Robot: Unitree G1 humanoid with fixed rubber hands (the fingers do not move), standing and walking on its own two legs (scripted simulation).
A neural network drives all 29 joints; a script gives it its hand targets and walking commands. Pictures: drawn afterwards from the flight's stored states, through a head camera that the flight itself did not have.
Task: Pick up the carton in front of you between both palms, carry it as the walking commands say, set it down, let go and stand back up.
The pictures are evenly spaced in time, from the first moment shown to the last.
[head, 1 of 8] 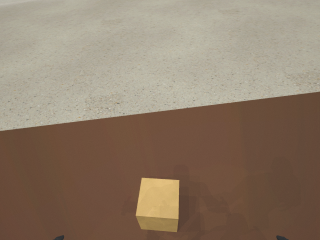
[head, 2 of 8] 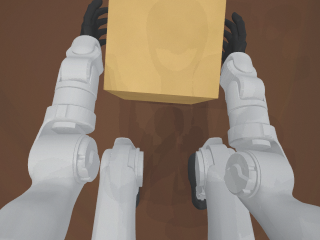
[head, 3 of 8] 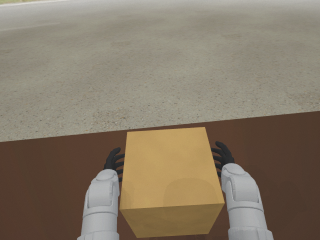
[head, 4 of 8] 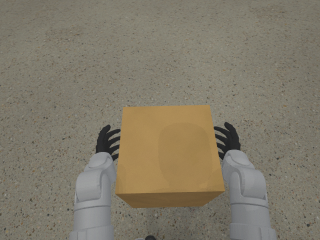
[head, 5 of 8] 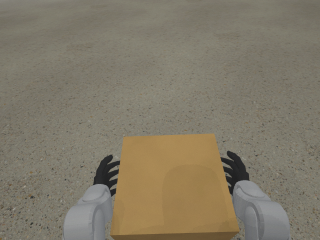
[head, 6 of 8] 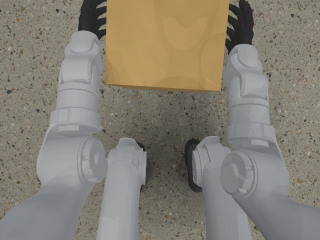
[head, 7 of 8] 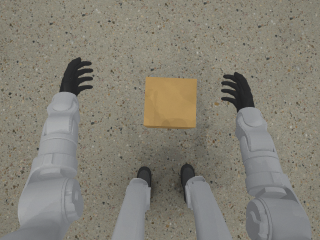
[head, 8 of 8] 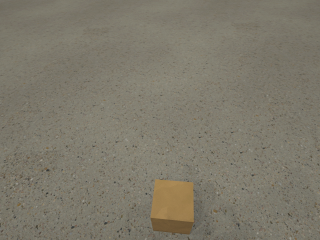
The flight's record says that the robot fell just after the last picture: no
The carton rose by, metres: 0.69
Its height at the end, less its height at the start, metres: -0.14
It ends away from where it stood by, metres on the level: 3.36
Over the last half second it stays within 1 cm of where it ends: yes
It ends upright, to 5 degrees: yes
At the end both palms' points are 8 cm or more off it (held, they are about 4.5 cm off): yes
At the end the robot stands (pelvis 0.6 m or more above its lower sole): yes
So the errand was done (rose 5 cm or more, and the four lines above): yes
